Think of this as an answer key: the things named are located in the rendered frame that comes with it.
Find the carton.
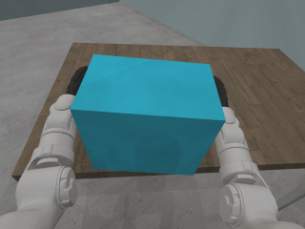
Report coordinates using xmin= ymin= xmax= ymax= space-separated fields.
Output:
xmin=70 ymin=54 xmax=226 ymax=176

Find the left robot upper arm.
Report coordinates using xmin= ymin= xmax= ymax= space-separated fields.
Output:
xmin=0 ymin=165 xmax=78 ymax=229

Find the right robot hand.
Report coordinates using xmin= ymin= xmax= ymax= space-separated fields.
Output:
xmin=213 ymin=76 xmax=229 ymax=108

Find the right robot forearm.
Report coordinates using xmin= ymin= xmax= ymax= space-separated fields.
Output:
xmin=214 ymin=107 xmax=278 ymax=219

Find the table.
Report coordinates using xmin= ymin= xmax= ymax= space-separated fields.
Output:
xmin=11 ymin=42 xmax=305 ymax=212

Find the right robot upper arm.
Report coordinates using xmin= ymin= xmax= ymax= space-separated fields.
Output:
xmin=218 ymin=182 xmax=305 ymax=229

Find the left robot hand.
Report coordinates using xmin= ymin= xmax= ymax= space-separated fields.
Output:
xmin=66 ymin=66 xmax=88 ymax=96

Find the left robot forearm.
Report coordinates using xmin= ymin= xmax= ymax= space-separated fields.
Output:
xmin=15 ymin=94 xmax=77 ymax=209

